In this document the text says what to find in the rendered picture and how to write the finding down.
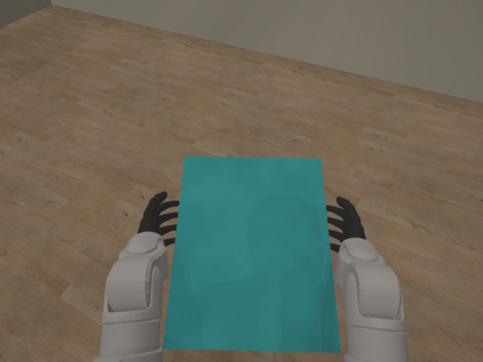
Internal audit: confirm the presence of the left robot hand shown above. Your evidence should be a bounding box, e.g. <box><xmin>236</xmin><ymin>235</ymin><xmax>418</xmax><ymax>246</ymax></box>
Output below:
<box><xmin>137</xmin><ymin>191</ymin><xmax>180</xmax><ymax>247</ymax></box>

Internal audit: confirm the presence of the robot left forearm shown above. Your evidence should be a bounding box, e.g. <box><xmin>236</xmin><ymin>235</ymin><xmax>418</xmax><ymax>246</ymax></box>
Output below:
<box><xmin>93</xmin><ymin>232</ymin><xmax>168</xmax><ymax>362</ymax></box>

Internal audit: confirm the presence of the robot right forearm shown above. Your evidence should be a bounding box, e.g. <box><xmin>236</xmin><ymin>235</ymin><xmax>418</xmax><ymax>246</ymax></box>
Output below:
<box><xmin>335</xmin><ymin>238</ymin><xmax>409</xmax><ymax>362</ymax></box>

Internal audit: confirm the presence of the right robot hand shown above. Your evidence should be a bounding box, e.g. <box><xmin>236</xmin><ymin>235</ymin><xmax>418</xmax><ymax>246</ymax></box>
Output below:
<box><xmin>326</xmin><ymin>196</ymin><xmax>366</xmax><ymax>253</ymax></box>

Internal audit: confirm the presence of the carton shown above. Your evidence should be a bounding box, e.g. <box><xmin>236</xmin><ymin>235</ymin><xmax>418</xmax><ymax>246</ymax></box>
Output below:
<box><xmin>163</xmin><ymin>156</ymin><xmax>341</xmax><ymax>353</ymax></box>

